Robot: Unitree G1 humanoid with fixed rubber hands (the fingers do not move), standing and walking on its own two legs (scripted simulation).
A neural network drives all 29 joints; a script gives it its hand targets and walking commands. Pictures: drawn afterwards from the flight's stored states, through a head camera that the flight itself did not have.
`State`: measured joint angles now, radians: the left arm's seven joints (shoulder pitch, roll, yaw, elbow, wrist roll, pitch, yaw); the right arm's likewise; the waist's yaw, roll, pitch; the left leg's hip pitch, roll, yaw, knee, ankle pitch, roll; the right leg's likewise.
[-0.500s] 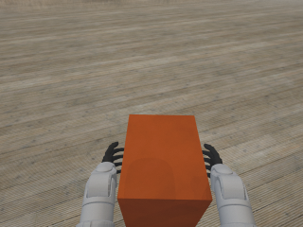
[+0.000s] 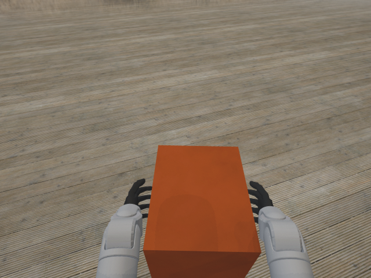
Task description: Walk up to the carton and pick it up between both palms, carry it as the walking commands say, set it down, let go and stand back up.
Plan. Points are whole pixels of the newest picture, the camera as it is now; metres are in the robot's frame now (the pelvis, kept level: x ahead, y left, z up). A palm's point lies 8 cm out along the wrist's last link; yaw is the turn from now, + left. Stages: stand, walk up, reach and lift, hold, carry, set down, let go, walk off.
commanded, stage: hold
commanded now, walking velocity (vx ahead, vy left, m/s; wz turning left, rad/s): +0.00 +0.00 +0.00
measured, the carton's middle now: (197, 216) +0.30 +0.00 -0.02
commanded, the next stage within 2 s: carry in 0.28 s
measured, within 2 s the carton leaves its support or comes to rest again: neither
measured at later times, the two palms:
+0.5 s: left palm (137, 204) +0.28 +0.13 +0.06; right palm (272, 210) +0.27 -0.16 +0.05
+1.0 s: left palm (164, 200) +0.27 +0.07 +0.09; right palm (319, 232) +0.20 -0.22 +0.09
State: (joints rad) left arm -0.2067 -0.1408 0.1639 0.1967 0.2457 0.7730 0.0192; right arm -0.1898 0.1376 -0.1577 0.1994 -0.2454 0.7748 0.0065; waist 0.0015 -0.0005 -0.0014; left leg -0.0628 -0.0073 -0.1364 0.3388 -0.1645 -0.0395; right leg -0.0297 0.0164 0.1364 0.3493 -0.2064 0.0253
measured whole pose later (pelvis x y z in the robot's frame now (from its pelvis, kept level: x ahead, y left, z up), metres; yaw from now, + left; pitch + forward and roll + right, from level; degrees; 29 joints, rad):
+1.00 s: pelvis -0.06 +0.00 -0.02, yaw -11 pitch +3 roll +0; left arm -0.39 -0.16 0.22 -0.05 0.05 1.08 0.18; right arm -0.36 0.10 -0.20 -0.10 -0.03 1.13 -0.16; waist 0.00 0.02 -0.11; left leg -0.40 0.07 0.09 0.68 -0.41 -0.04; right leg -0.37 0.01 -0.08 0.59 -0.28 -0.05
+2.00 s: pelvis -0.09 +0.04 -0.01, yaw -11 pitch +1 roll +1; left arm -0.36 -0.15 0.24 0.04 0.06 0.99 0.16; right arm -0.34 0.15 -0.23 0.03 -0.06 1.00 -0.14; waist 0.00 -0.01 -0.09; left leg -0.32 0.01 0.10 0.52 -0.22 0.02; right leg -0.36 -0.05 -0.05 0.53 -0.19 0.00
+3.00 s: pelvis -0.08 +0.02 -0.01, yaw -11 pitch +1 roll +0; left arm -0.41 -0.13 0.25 0.15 0.06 0.91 0.15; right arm -0.39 0.13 -0.24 0.12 -0.06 0.92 -0.15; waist -0.01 0.00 -0.07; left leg -0.29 0.04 0.08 0.53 -0.25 0.00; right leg -0.32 -0.03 -0.07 0.53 -0.22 -0.01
